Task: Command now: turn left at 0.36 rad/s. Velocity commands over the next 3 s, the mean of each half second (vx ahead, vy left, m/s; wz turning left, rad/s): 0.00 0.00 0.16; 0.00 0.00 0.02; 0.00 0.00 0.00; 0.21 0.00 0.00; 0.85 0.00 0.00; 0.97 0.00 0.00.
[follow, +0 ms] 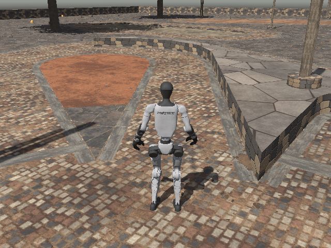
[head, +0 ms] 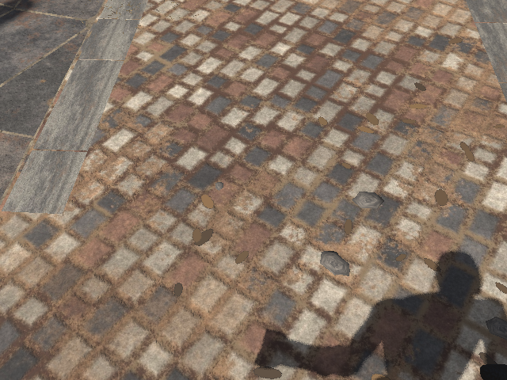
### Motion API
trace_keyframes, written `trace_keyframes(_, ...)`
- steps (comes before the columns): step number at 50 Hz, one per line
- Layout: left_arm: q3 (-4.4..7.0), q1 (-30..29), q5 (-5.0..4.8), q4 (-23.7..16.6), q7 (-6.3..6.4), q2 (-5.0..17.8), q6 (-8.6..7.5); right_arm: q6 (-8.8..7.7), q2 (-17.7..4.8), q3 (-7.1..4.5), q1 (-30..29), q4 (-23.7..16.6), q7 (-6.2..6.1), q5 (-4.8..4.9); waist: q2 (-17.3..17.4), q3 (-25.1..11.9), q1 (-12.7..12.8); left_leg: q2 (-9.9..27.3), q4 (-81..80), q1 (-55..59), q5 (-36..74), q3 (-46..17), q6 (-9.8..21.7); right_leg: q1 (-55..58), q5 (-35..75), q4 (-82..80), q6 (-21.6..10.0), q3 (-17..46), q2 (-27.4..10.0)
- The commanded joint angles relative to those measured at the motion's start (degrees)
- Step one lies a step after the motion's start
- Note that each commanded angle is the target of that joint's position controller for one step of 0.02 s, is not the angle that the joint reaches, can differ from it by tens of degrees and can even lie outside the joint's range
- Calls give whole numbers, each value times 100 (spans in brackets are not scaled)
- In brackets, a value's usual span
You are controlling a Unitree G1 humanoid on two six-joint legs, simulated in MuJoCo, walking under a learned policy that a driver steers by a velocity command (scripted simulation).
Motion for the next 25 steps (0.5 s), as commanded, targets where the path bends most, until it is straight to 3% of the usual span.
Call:
trace_keyframes(1,193,-123,86,-460,32,997,-93,-142,-1039,-312,482,-326,-30,-51,-1386,-419,-193,163,2394,-921,-1622,255,-294,695,2372,-1154,-1826,2758,-2594)
trace_keyframes(2,147,-217,8,-480,70,826,-83,-131,-1105,-359,376,-224,-22,-6,-1019,-383,-179,206,2786,-938,-1242,246,-368,680,2034,-1063,-1589,2228,-2234)
trace_keyframes(3,99,-320,-59,-494,94,724,-64,-79,-896,-321,394,-115,-33,-4,-863,-334,-212,225,2903,-933,-1001,265,-463,689,1743,-1002,-1336,1788,-1891)
trace_keyframes(4,59,-348,-116,-486,117,654,-50,-46,-726,-268,391,-97,-35,-22,-887,-279,-170,238,2958,-993,-781,256,-543,759,1787,-976,-1280,1612,-1781)
trace_keyframes(7,-15,-195,-79,-380,162,515,44,-69,-245,-76,253,-95,21,25,-1119,-376,-90,417,1840,-602,-535,762,-644,963,1977,-922,-1161,924,-1350)
trace_keyframes(9,5,-90,-71,-337,165,606,115,-103,-53,27,90,-107,53,7,-1355,-479,56,631,697,-59,-611,1137,-652,1018,2121,-840,-1154,770,-1305)
trace_keyframes(11,43,131,-88,-280,158,781,170,-121,-175,-8,133,-18,52,68,-1436,-541,174,624,-179,329,-324,1337,-631,1100,2294,-723,-1211,910,-1426)
trace_keyframes(12,28,126,-128,-262,156,784,184,-126,-196,-28,302,93,48,72,-1373,-549,83,597,-852,644,177,1408,-569,1053,2320,-617,-1158,905,-1419)
trace_keyframes(14,-40,338,-193,-159,140,645,129,-138,-288,-37,494,239,30,-10,-1126,-502,2,680,-2025,1503,1410,1232,-299,642,2041,-536,-782,850,-1298)
trace_keyframes(15,-96,419,-82,-167,101,528,39,-129,-570,-72,517,171,-16,-77,-577,-666,91,1219,-1794,2021,2473,686,-97,254,1522,-287,-417,628,-1117)
trace_keyframes(16,-161,559,4,-165,57,261,-53,-119,-776,-114,374,219,-7,-156,429,-686,367,1506,-1443,1684,2498,431,276,205,437,-277,-49,56,-599)
trace_keyframes(17,-172,265,49,-125,53,353,-72,-161,-365,-26,258,176,71,-183,365,-615,148,1457,-1529,1212,1735,420,424,559,254,-300,176,-21,-563)
trace_keyframes(18,-153,67,38,-105,48,422,-66,-207,-167,33,271,220,115,-211,225,-459,59,1301,-1583,1070,1252,507,333,605,409,-265,256,-39,-528)
trace_keyframes(21,-145,70,-21,-1,108,428,21,-332,-233,43,419,346,124,-172,277,-127,45,1148,-1592,764,1270,606,139,606,732,-188,190,-3,-563)
trace_keyframes(25,-148,157,-35,219,147,390,61,-379,-154,84,537,425,105,-145,113,-42,44,1091,-1573,683,1272,637,123,671,758,-201,202,-2,-566)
